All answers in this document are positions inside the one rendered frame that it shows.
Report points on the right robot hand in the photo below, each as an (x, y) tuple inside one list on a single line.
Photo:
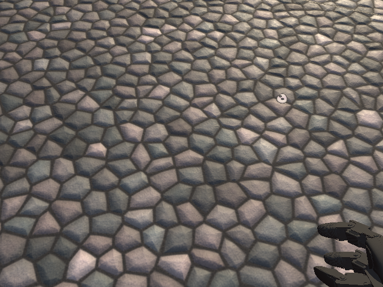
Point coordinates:
[(368, 267)]

